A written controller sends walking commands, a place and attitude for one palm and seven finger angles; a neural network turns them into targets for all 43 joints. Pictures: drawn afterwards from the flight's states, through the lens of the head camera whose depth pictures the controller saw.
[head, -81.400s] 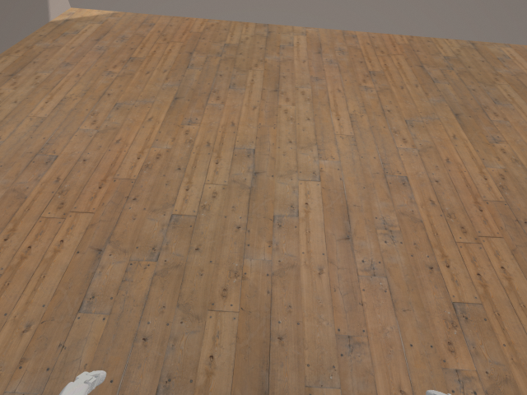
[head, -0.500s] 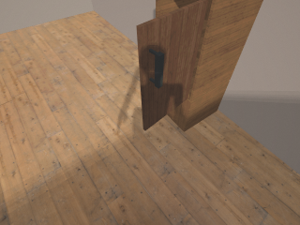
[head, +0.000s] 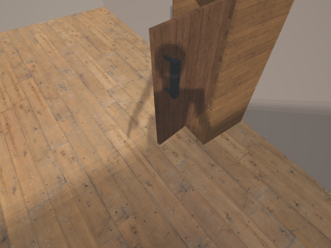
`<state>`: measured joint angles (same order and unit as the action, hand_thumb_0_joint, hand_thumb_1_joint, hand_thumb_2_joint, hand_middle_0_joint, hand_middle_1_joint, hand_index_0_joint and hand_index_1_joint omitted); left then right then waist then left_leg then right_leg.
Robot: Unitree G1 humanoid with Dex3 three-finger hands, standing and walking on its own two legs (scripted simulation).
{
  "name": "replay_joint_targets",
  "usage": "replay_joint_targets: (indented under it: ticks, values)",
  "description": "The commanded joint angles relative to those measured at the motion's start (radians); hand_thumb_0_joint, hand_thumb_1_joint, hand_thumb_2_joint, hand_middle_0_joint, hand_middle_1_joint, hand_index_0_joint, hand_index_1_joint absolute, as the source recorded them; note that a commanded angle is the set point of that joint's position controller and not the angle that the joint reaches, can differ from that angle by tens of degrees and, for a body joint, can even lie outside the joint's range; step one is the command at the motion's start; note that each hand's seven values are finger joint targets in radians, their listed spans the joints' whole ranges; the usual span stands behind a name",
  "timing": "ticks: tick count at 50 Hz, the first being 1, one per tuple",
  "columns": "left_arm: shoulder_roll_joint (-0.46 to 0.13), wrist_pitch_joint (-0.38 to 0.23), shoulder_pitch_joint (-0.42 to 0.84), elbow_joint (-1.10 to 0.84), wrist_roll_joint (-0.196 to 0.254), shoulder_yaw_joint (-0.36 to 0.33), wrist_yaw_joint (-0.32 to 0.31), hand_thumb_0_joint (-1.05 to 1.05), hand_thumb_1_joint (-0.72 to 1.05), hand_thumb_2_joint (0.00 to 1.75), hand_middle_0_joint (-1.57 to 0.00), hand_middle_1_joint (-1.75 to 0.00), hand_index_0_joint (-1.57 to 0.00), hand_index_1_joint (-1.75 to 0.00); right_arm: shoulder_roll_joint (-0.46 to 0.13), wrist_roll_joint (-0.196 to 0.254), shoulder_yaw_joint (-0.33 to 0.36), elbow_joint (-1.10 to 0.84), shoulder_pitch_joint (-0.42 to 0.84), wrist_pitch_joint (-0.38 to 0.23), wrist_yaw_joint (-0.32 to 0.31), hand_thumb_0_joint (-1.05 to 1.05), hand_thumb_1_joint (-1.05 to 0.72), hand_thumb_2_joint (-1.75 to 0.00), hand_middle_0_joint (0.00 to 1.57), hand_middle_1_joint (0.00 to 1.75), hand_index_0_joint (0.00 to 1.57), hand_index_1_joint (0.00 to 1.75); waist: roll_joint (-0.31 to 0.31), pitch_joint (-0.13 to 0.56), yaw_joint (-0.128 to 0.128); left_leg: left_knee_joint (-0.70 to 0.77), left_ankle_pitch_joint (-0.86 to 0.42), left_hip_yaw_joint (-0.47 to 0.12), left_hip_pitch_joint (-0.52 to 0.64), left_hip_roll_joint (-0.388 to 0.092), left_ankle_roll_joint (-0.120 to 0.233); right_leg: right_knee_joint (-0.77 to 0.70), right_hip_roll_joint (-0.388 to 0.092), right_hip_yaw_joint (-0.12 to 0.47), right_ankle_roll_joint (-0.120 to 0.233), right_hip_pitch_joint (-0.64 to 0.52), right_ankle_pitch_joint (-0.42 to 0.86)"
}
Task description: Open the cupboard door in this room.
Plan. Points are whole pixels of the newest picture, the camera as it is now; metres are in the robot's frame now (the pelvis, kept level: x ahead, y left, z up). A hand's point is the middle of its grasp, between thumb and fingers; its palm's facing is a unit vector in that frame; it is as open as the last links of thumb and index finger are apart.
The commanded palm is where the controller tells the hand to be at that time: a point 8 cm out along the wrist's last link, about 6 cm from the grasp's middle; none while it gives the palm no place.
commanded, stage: look to check the result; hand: left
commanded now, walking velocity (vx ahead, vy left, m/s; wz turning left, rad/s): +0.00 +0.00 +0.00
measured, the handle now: (170, 77) +0.64 +0.02 +0.03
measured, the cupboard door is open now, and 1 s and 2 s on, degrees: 98 98 98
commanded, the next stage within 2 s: stand and wait in 0.12 s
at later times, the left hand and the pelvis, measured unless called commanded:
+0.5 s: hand out of the picture +0.10 +0.23 -0.16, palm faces -0.04 -0.94 -0.33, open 7.4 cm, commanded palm none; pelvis +0.01 -0.01 +0.00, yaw -1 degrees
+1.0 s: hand out of the picture +0.09 +0.24 -0.16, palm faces -0.04 -0.94 -0.33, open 7.4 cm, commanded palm none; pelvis +0.01 +0.00 +0.00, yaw -1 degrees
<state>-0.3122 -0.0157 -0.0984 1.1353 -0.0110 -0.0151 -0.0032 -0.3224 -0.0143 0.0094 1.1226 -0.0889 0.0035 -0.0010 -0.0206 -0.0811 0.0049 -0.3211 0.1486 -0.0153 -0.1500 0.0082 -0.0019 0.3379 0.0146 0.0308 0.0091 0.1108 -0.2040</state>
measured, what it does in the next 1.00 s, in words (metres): stands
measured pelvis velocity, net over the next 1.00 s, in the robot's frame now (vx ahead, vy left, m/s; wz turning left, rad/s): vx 0.01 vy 0.00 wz -0.01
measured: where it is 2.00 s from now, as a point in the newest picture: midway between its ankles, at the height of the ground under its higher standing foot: outside the picture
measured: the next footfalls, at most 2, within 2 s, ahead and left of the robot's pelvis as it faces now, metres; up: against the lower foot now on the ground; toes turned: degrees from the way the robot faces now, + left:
none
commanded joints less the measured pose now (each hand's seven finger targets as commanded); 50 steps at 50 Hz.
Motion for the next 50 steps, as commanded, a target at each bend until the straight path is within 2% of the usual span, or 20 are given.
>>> replay_joint_targets:
  ticks: [1,5,8,24,33,42,49,50]
  values:
    - [-0.199,-0.021,0.024,-0.05,0.0,-0.036,-0.013,0.0,0.9,0.9,-0.2,-0.3,-0.2,-0.3,-0.186,-0.004,0.034,-0.047,0.018,-0.022,-0.014,0.0,-0.9,-0.9,0.2,0.3,0.2,0.3,0.008,0.106,0.008,0.039,-0.101,-0.083,0.072,-0.116,0.017,-0.07,-0.122,0.094,0.035,0.024,0.115]
    - [-0.207,-0.025,0.021,-0.053,0.0,-0.038,-0.014,0.0,0.9,0.9,-0.2,-0.3,-0.2,-0.3,-0.193,-0.002,0.033,-0.051,0.018,-0.025,-0.015,0.0,-0.9,-0.9,0.2,0.3,0.2,0.3,0.025,0.138,0.004,0.029,-0.167,-0.08,0.097,-0.12,0.019,-0.06,-0.125,0.09,0.035,-0.001,0.196]
    - [-0.207,-0.025,0.026,-0.054,0.001,-0.036,-0.015,0.0,0.9,0.9,-0.2,-0.3,-0.2,-0.3,-0.192,-0.003,0.032,-0.05,0.02,-0.025,-0.016,0.0,-0.9,-0.9,0.2,0.3,0.2,0.3,0.02,0.135,0.006,0.027,-0.185,-0.074,0.1,-0.121,0.016,-0.057,-0.129,0.087,0.035,-0.01,0.234]
    - [-0.211,-0.027,0.025,-0.062,0.003,-0.036,-0.016,0.0,0.9,0.9,-0.2,-0.3,-0.2,-0.3,-0.193,-0.002,0.032,-0.05,0.012,-0.025,-0.018,0.0,-0.9,-0.9,0.2,0.3,0.2,0.3,0.02,0.125,0.007,0.029,-0.196,-0.066,0.108,-0.124,0.012,-0.064,-0.129,0.092,0.035,-0.021,0.273]
    - [-0.209,-0.027,0.024,-0.063,0.003,-0.035,-0.016,0.0,0.9,0.9,-0.2,-0.3,-0.2,-0.3,-0.196,-0.002,0.032,-0.049,0.007,-0.026,-0.018,0.0,-0.9,-0.9,0.2,0.3,0.2,0.3,0.009,0.129,0.007,0.034,-0.188,-0.065,0.111,-0.125,0.012,-0.068,-0.126,0.095,0.034,-0.024,0.251]
    - [-0.21,-0.024,0.025,-0.059,0.003,-0.032,-0.013,0.0,0.9,0.9,-0.2,-0.3,-0.2,-0.3,-0.194,0.0,0.031,-0.046,0.012,-0.025,-0.017,0.0,-0.9,-0.9,0.2,0.3,0.2,0.3,0.012,0.095,0.005,0.049,-0.15,-0.071,0.096,-0.124,0.013,-0.081,-0.126,0.092,0.032,-0.006,0.195]
    - [-0.213,-0.025,0.023,-0.058,0.003,-0.032,-0.012,0.0,0.9,0.9,-0.2,-0.3,-0.2,-0.3,-0.2,0.0,0.032,-0.047,0.013,-0.028,-0.017,0.0,-0.9,-0.9,0.2,0.3,0.2,0.3,0.014,0.118,0.005,0.049,-0.157,-0.075,0.108,-0.125,0.014,-0.08,-0.125,0.094,0.032,-0.013,0.193]
    - [-0.216,-0.027,0.018,-0.059,0.002,-0.034,-0.013,0.0,0.9,0.9,-0.2,-0.3,-0.2,-0.3,-0.202,0.002,0.032,-0.049,0.012,-0.027,-0.018,0.0,-0.9,-0.9,0.2,0.3,0.2,0.3,0.031,0.132,0.004,0.044,-0.165,-0.074,0.118,-0.126,0.015,-0.083,-0.126,0.093,0.032,-0.017,0.204]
